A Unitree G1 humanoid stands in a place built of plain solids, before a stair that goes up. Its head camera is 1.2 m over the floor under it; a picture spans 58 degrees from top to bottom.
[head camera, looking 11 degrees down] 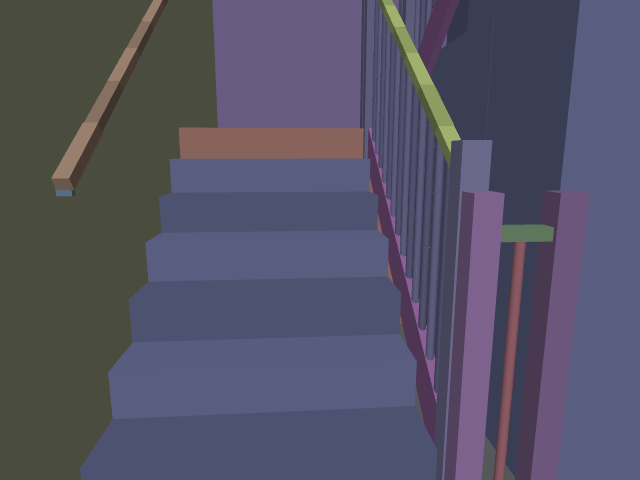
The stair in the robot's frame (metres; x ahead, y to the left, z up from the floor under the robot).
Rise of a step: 0.20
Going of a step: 0.27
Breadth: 1.20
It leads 4 degrees to the left of straight ahead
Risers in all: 7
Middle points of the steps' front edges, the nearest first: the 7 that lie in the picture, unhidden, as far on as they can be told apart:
1.29 0.19 0.20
1.56 0.21 0.39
1.83 0.23 0.59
2.10 0.25 0.79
2.37 0.27 0.99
2.64 0.29 1.18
2.92 0.31 1.38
